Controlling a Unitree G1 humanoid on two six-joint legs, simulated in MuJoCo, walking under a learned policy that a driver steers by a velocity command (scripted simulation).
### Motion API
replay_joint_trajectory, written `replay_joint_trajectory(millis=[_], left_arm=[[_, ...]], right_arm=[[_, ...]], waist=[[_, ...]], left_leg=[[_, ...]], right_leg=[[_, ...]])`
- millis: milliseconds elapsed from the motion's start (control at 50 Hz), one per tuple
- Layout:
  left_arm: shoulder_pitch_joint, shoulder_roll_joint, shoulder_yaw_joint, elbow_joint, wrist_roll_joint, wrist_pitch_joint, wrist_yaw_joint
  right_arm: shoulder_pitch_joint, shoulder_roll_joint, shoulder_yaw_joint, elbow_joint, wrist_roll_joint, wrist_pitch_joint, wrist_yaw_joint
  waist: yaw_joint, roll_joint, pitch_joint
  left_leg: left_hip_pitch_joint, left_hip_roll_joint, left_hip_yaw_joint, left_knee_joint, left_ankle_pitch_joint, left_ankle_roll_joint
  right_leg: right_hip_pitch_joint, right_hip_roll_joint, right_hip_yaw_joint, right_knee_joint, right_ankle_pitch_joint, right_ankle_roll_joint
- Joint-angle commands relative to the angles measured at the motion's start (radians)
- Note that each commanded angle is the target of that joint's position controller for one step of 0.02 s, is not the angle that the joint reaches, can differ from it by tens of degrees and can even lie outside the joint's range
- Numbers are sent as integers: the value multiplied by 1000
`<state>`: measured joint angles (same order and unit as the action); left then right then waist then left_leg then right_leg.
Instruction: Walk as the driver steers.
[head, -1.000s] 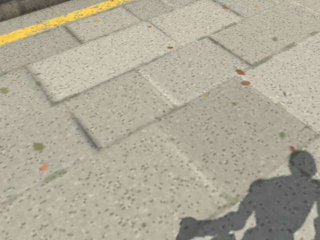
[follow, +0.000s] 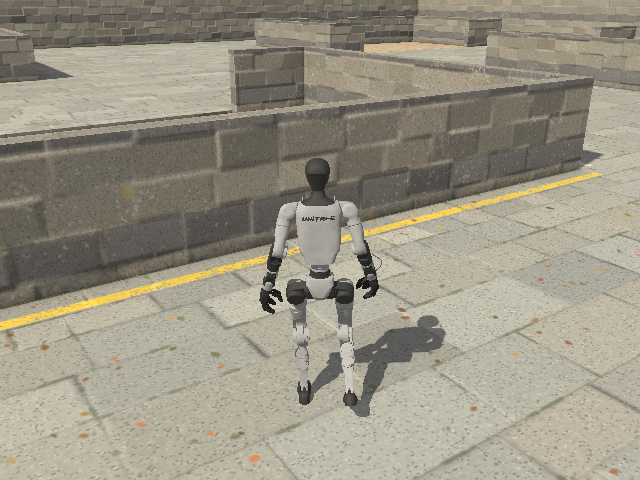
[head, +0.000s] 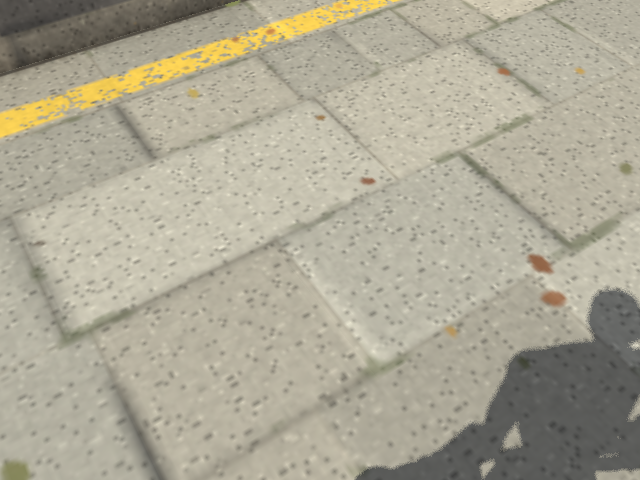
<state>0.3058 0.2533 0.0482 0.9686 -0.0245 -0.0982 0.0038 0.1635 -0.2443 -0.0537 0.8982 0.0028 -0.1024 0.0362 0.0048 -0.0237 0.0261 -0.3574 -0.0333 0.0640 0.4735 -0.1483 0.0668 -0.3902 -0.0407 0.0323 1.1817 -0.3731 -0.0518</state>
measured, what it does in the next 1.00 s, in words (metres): walks ahead: right foot, then left foot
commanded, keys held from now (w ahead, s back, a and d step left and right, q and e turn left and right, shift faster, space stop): w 0.68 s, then no key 0.06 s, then e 0.26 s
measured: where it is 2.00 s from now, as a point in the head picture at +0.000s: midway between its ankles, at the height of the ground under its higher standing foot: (368, 418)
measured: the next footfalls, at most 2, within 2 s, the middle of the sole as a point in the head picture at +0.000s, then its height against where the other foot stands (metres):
right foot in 0.44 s outside the picture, level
left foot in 0.94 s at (298, 387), level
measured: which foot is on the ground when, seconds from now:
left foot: down 0.00-0.46, up 0.48-0.92, down 0.94-1.00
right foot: up 0.00-0.42, down 0.44-0.94, up 0.96-1.00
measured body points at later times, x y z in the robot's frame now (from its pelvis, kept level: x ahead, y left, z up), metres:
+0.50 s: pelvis +0.27 -0.05 -0.01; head +0.31 -0.06 +0.44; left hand +0.46 +0.19 -0.11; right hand +0.24 -0.32 -0.16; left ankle +0.09 +0.08 -0.68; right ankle +0.38 -0.15 -0.74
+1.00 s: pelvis +0.50 -0.03 -0.01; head +0.54 -0.02 +0.44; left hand +0.53 +0.24 -0.15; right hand +0.68 -0.29 -0.11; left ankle +0.63 +0.07 -0.74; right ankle +0.38 -0.15 -0.70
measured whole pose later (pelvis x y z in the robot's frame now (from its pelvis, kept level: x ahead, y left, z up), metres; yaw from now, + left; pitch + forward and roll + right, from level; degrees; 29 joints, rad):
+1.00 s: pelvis +0.50 -0.03 -0.01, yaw -5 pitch +2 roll -2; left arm 0.30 0.26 0.06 0.96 -0.01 -0.04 0.02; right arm 0.01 -0.23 -0.05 0.86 -0.02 -0.08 -0.01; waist 0.07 0.00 0.04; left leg -0.48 0.03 0.01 0.50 -0.06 0.02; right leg -0.25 0.05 0.05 0.82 -0.57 -0.01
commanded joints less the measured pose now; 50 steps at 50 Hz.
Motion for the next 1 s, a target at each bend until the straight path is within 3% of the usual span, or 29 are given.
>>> replay_joint_trajectory(millis=[20, 40, 100, 140, 220, 320, 380, 400, 420, 440, 460, 480, 500, 520, 540, 560, 600, 680, 720, 780, 860, 900, 920, 940, 960, 980, 1000], left_arm=[[26, 70, 28, -58, 5, 2, 9], [33, 55, 27, -56, 5, 12, 10], [-64, 63, 33, -92, 16, 23, 15], [-133, 58, 34, -115, 20, 21, 12], [-264, 35, 23, -149, 15, 12, -1], [-397, 36, 12, -200, 4, 1, -29], [-379, 62, 17, -211, 1, -9, -45], [-323, 84, 27, -199, 3, -11, -46], [-204, 114, 45, -163, 6, -12, -42], [-20, 170, 71, -108, 11, -11, -34], [137, 270, 95, -81, 33, -8, -26], [158, 236, 81, -68, 21, -3, -29], [89, 170, 58, -79, 13, -4, -30], [1, 131, 47, -102, 15, -4, -27], [-72, 104, 36, -111, 22, -6, -31], [-111, 75, 27, -115, 30, -10, -34], [-111, 68, 25, -100, 33, -15, -38], [-43, 119, 36, -66, 31, -17, -17], [-31, 117, 32, -57, 34, -9, -7], [16, 118, 27, -33, 28, 3, 0], [42, 146, 37, -14, 13, 29, 10], [14, 154, 45, -23, 5, 40, 19], [-18, 149, 46, -35, 1, 45, 23], [-13, 124, 40, -56, 9, 44, 23], [35, 49, 20, -82, 29, 38, 20], [167, 7, 2, -68, 14, 39, 20], [145, 115, 32, -58, -4, 52, 20]], right_arm=[[34, -73, -12, -24, -13, -14, 3], [52, -82, -14, -12, -10, -16, 0], [102, -126, -24, 12, -8, -16, -19], [137, -129, -23, 25, -6, -8, -30], [194, -136, -21, 46, 4, 0, -40], [273, -147, -26, 91, 11, 19, -44], [258, -163, -36, 98, 15, 32, -50], [235, -173, -39, 93, 15, 35, -51], [208, -171, -38, 87, 16, 40, -51], [199, -144, -27, 75, 9, 41, -50], [286, -56, 1, 53, -4, 29, -43], [316, -16, 17, 68, 7, 3, -35], [234, -120, -10, 52, 33, -17, -29], [148, -141, -14, 26, 46, -26, -29], [108, -130, -17, 20, 37, -24, -36], [109, -124, -26, 24, 23, -11, -43], [152, -76, -25, 36, 17, 17, -46], [48, -77, -31, 0, 5, 32, -52], [-5, -66, -30, -17, -3, 29, -49], [-103, -34, -16, -41, -7, 22, -41], [-178, -68, -17, -74, -2, 21, -35], [-132, -112, -31, -70, -8, 12, -35], [-59, -132, -40, -46, -13, 6, -38], [22, -187, -56, -25, -26, -1, -46], [108, -252, -66, -26, -46, 3, -58], [120, -239, -60, -39, -29, 22, -54], [89, -172, -44, -65, -18, 37, -54]], waist=[[10, 98, -76], [17, 98, -63], [6, 72, -14], [-11, 69, -2], [-52, 78, 25], [-92, 80, 68], [-56, 102, 49], [-20, 117, 12], [47, 117, -58], [120, 89, -176], [115, -105, -348], [103, -250, -444], [106, -170, -321], [85, -112, -203], [50, -35, -119], [15, -35, -81], [-20, -54, -62], [-13, -26, -6], [-9, -28, 9], [22, -35, -1], [38, -63, -7], [2, -79, -38], [-37, -71, -69], [-55, -14, -146], [-46, 163, -288], [-29, 339, -441], [-42, 218, -436]], left_leg=[[204, 260, -313, -296, 102, 161], [180, 253, -281, -315, 129, 169], [186, 255, -232, -352, 190, 178], [219, 246, -204, -358, 210, 165], [250, 216, -139, -366, 191, 131], [398, 270, -139, -313, 199, 131], [460, 304, -144, -238, 330, 110], [458, 297, -133, -178, 477, 98], [432, 261, -100, -45, 631, 77], [308, 205, -61, 175, 600, 46], [-59, 80, -12, 572, 215, -18], [-283, -32, -117, 800, -405, -39], [-384, 37, -188, 891, -387, -15], [-402, 91, -157, 875, -301, 0], [-362, 135, -134, 807, -217, -2], [-302, 168, -138, 739, -166, -3], [-222, 185, -134, 678, -123, -11], [-331, 196, -124, 505, 31, -46], [-319, 176, -106, 375, 124, -60], [-188, 113, -58, 186, 244, -64], [-173, 69, -86, 69, 205, -59], [-116, 61, -108, 5, 163, -39], [-17, 53, -95, -57, 222, -24], [167, 109, -120, -59, 491, 5], [508, 333, -295, 38, 916, 100], [671, 527, -504, 34, 942, 244], [567, 481, -497, -35, 639, 228]], right_leg=[[-192, -109, 46, -9, 110, -4], [-190, -113, 37, -34, 119, 2], [-289, -124, 29, -159, 233, 30], [-337, -120, 23, -267, 331, 43], [-304, -83, -13, -488, 482, 42], [-332, -53, -29, -623, 427, 25], [-259, -29, -40, -669, 325, -13], [-160, 0, -63, -678, 298, -29], [13, 36, -93, -698, 308, -53], [290, 5, -56, -675, 339, -92], [704, -258, 323, -677, 289, -223], [831, -376, 696, -851, 167, -311], [733, -337, 608, -876, 96, -256], [581, -301, 456, -894, 133, -216], [420, -259, 345, -933, 212, -195], [317, -220, 270, -966, 262, -175], [220, -190, 201, -1020, 296, -176], [221, -186, 129, -1072, 374, -190], [221, -158, 55, -1046, 584, -166], [192, -104, -24, -994, 734, -127], [296, -136, 49, -885, 728, -122], [339, -150, 111, -801, 693, -99], [330, -123, 114, -727, 680, -76], [262, -51, 86, -590, 602, -38], [6, 55, 32, -301, 153, 18], [-185, 133, 17, -46, -408, 57], [-208, 70, 78, 60, -358, 65]])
